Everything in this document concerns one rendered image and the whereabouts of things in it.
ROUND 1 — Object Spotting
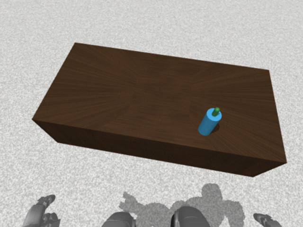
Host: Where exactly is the right robot hand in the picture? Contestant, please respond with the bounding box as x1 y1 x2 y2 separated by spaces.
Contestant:
253 213 282 227

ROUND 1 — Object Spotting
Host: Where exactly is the left robot hand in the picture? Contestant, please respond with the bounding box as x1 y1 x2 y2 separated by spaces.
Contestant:
22 194 61 227

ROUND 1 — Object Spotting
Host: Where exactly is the bottle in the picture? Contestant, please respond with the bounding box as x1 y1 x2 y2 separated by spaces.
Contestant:
198 107 222 136

